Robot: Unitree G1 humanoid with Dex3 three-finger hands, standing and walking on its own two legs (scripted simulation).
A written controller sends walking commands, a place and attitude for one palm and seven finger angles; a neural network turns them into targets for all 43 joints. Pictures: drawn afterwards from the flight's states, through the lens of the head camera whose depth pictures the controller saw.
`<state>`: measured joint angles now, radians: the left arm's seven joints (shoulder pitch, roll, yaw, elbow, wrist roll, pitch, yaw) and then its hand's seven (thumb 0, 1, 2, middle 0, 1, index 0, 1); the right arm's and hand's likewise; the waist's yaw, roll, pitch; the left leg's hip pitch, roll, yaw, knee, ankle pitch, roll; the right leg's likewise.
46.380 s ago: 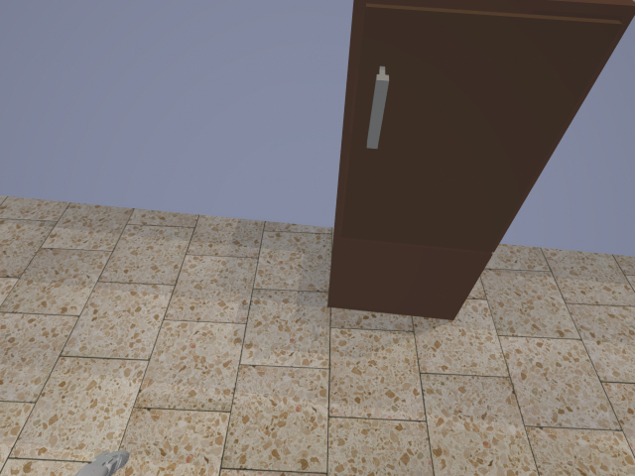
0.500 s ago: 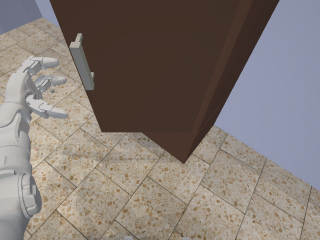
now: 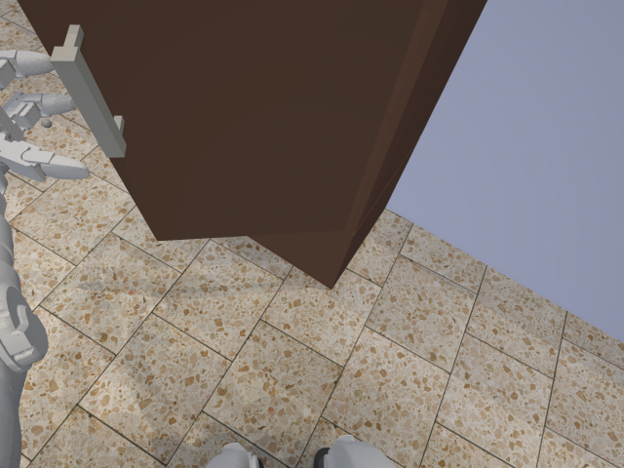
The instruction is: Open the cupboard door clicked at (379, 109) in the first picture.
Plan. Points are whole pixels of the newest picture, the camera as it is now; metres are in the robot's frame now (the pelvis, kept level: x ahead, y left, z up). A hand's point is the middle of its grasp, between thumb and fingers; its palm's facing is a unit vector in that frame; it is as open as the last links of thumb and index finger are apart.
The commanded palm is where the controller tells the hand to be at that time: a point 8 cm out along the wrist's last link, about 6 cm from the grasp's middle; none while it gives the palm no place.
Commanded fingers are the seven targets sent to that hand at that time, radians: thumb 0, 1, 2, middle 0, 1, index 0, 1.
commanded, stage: move the hooked fingers beside the handle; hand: left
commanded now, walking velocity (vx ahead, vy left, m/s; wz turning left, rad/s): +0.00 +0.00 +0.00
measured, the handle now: (97, 96) +0.55 +0.21 +0.11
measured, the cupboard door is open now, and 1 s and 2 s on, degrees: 39 39 40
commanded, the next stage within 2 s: slide the fingers in behind the handle in 0.66 s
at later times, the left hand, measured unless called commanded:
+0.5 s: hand (50, 135) +0.50 +0.26 +0.10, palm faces +0.02 -1.00 +0.00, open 14.0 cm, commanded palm +0.48 +0.31 +0.11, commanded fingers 0.00 -0.50 0.30 -0.30 -1.20 -0.30 -1.20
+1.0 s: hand (60, 137) +0.49 +0.24 +0.11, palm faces +0.02 -1.00 +0.00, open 14.0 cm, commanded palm +0.47 +0.29 +0.11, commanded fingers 0.00 -0.50 0.30 -0.30 -1.20 -0.30 -1.20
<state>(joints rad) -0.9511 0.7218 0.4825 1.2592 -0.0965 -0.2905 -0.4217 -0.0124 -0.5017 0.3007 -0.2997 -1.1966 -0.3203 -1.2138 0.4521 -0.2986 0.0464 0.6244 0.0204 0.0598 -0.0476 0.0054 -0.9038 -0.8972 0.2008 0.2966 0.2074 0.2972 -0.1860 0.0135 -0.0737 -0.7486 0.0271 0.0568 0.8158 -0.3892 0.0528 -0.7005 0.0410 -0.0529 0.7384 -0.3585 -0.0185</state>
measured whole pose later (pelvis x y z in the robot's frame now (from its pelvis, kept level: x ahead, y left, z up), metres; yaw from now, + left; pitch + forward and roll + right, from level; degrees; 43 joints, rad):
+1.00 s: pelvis +0.00 +0.00 +0.00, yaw +0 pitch +17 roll -3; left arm -0.88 0.62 0.44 1.17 -0.14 -0.31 -0.39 -0.01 -0.50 0.30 -0.30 -1.20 -0.30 -1.20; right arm 0.43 -0.28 0.04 0.61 0.03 0.09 -0.04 0.00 -0.90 -0.90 0.20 0.30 0.21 0.30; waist -0.16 0.01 -0.08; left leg -0.73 0.03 0.04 0.83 -0.40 0.05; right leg -0.67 0.04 -0.06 0.74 -0.37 -0.02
